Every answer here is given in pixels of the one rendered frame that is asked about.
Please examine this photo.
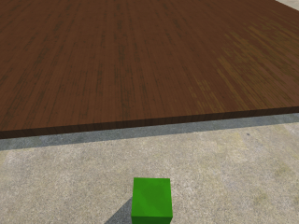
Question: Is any carton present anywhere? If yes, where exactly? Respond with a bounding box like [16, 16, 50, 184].
[131, 177, 173, 224]

